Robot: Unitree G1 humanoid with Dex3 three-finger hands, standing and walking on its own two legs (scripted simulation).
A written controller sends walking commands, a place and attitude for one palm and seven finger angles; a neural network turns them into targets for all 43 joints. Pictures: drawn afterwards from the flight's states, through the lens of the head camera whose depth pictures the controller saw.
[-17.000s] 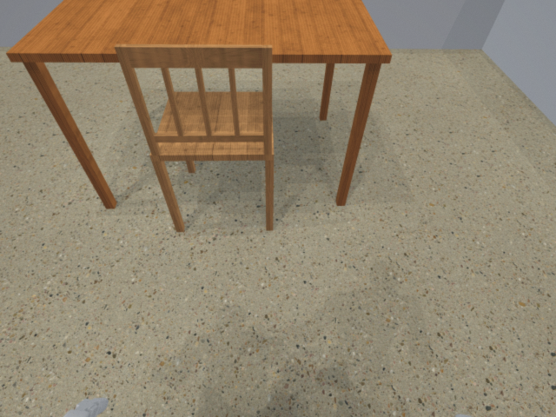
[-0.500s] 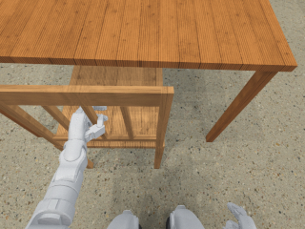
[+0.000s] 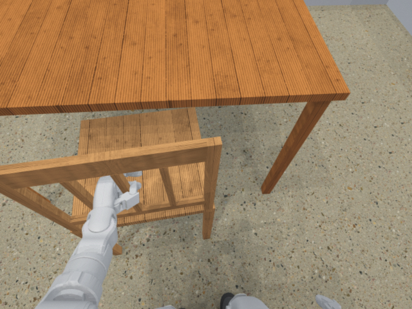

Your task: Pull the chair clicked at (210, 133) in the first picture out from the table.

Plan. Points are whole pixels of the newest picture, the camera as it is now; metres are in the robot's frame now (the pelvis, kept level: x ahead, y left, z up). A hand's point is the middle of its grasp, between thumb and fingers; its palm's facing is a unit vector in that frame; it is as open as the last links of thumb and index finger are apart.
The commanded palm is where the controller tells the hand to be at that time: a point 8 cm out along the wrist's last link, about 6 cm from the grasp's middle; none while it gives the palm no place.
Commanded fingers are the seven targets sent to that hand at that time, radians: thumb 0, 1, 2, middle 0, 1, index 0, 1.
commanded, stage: step backward, pulling the chair out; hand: left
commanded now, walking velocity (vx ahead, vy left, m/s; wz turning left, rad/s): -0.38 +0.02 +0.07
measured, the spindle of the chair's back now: (128, 192) +0.37 +0.18 -0.11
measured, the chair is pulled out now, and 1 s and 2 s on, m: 0.08 0.21 0.26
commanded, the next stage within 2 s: none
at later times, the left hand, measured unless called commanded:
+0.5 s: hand (144, 238) +0.26 +0.12 -0.07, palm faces +0.06 -0.98 -0.17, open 4.9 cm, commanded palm +0.24 +0.18 -0.06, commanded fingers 0.00 0.90 0.90 -0.50 -1.45 -0.50 -1.45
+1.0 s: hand (142, 259) +0.22 +0.12 -0.07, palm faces -0.01 -0.98 -0.18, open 4.9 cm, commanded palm +0.20 +0.18 -0.07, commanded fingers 0.00 0.90 0.90 -0.50 -1.45 -0.50 -1.45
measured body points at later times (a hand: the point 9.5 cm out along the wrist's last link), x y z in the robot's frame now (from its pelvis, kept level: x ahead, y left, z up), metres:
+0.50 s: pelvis -0.07 -0.01 -0.01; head -0.02 -0.02 +0.44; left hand +0.25 +0.18 -0.05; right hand +0.02 -0.29 -0.13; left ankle -0.02 +0.07 -0.73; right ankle +0.02 -0.11 -0.73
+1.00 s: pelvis -0.12 +0.01 -0.01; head -0.04 +0.00 +0.43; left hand +0.21 +0.18 -0.05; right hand -0.03 -0.27 -0.13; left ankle -0.16 +0.16 -0.73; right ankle +0.00 -0.11 -0.73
